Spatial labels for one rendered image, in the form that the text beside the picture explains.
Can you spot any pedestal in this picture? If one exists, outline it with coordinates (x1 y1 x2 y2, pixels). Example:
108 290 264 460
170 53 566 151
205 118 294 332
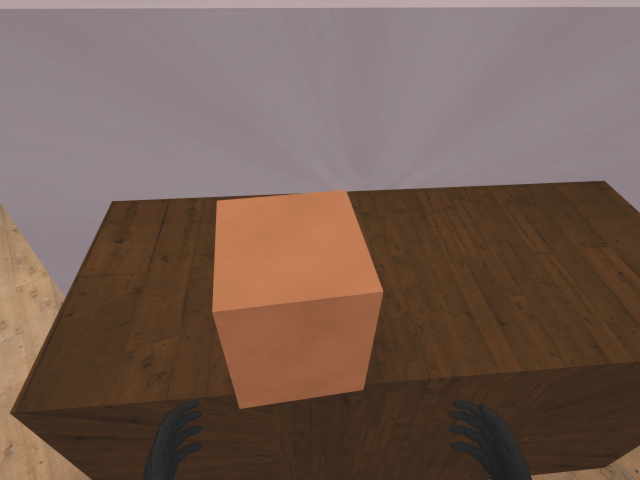
10 181 640 480

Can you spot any carton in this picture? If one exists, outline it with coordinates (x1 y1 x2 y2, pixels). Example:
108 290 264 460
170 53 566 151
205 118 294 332
212 190 383 409

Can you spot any right robot hand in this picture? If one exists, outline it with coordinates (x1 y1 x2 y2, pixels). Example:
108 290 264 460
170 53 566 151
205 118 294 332
449 400 532 480

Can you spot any left robot hand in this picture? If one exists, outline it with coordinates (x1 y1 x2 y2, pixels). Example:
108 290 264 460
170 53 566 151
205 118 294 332
143 400 202 480

